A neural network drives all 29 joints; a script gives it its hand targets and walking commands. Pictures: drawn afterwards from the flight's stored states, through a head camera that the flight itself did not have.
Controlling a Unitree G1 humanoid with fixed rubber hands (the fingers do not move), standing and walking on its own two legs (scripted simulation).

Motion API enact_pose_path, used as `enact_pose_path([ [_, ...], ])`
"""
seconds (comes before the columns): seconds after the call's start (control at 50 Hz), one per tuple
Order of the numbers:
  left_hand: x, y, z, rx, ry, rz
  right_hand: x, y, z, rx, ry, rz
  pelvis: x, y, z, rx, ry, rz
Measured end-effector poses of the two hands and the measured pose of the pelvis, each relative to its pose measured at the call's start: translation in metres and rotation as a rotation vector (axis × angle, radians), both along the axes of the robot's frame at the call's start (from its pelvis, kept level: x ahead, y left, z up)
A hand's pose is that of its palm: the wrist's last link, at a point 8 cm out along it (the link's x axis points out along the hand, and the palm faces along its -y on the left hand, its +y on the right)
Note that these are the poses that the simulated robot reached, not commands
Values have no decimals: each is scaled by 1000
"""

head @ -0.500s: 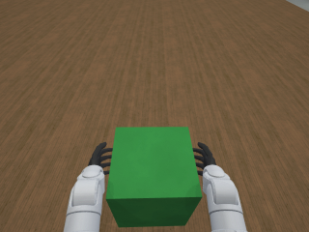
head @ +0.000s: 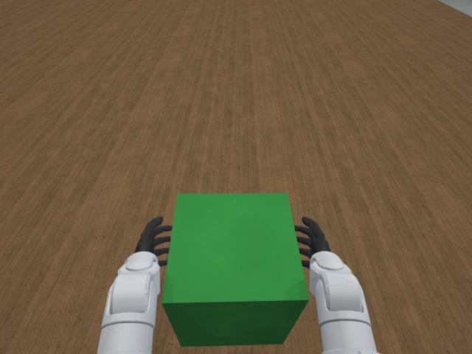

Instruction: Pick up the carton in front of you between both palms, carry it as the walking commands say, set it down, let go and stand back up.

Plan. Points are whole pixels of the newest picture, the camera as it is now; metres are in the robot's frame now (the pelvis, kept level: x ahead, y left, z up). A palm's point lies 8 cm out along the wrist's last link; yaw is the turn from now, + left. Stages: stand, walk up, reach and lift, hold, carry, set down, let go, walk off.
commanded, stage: carry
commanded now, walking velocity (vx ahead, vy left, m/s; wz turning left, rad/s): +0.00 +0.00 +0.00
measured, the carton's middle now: (232, 272) +0.30 +0.00 -0.05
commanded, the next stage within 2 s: hold in 0.16 s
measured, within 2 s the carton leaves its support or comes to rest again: neither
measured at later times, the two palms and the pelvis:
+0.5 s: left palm (119, 288) +0.23 +0.18 +0.04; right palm (297, 246) +0.30 -0.11 +0.05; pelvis -0.01 -0.03 +0.01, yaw +13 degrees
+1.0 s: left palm (142, 268) +0.29 +0.16 +0.00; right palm (294, 238) +0.35 -0.13 -0.01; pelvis -0.01 -0.08 -0.01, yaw +15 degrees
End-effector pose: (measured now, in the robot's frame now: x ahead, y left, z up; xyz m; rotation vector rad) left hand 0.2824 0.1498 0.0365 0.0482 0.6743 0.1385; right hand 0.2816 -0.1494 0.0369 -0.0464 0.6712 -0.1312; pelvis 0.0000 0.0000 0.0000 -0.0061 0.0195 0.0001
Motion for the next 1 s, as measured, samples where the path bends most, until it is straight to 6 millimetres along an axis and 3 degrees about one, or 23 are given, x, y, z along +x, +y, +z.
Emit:
enact_pose_path([
  [0.24,-9,5,-1,5,3,4,-6,5,1,-16,2,20,-4,1,6,-8,-68,64],
  [0.4,-44,28,1,0,0,172,10,33,5,-19,-1,186,-7,-18,9,16,-121,176],
  [0.52,-54,27,10,7,-5,246,20,36,10,-2,-6,253,-8,-37,9,22,-138,226],
  [0.7,-46,3,15,12,6,250,28,12,10,21,7,247,-5,-64,8,26,-142,250],
  [0.84,-28,4,5,-2,19,267,48,15,2,53,27,224,-6,-79,2,23,-126,251],
  [0.92,-12,11,-10,-3,36,259,62,21,-13,59,44,210,-9,-82,-4,11,-86,262],
  [1.0,3,15,-39,12,59,234,72,24,-43,44,62,205,-13,-80,-11,-5,5,266],
])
